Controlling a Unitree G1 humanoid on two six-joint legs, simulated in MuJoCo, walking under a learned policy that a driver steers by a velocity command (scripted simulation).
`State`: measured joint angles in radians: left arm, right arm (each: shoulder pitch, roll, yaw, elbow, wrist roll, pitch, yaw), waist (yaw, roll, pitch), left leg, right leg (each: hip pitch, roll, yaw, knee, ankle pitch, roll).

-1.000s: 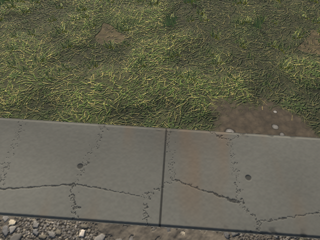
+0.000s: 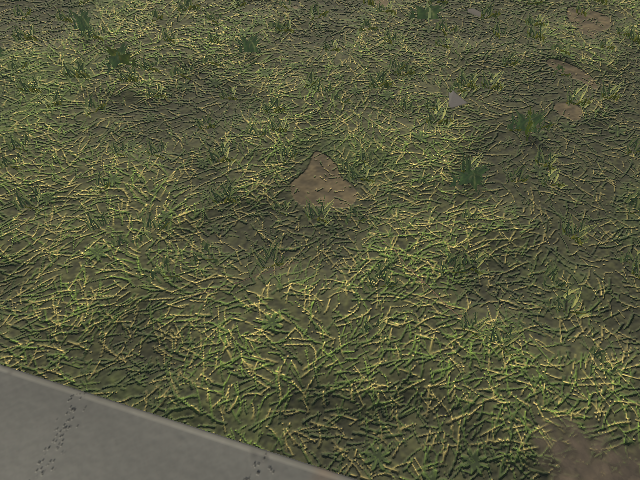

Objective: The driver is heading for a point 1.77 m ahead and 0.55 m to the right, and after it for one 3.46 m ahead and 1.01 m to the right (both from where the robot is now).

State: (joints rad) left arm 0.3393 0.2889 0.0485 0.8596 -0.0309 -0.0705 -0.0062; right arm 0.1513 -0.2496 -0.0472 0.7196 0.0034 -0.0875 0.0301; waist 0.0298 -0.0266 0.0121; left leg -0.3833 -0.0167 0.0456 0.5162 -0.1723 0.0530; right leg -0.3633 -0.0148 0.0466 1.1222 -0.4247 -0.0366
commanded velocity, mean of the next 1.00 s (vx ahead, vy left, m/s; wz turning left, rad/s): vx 0.16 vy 0.00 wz -0.44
